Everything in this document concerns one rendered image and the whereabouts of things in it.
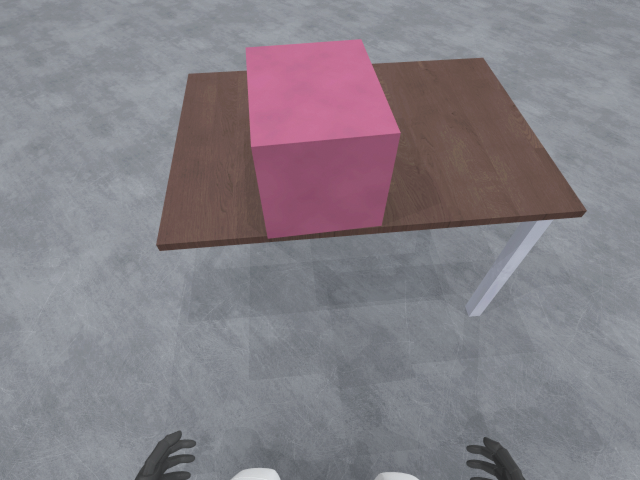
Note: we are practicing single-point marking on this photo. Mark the left robot hand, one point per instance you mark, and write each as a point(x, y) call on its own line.
point(158, 461)

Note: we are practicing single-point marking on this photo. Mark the table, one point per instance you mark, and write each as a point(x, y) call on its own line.
point(466, 157)

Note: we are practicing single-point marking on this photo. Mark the right robot hand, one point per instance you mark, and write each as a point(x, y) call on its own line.
point(505, 468)

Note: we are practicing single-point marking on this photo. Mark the carton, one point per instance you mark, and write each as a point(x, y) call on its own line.
point(323, 137)

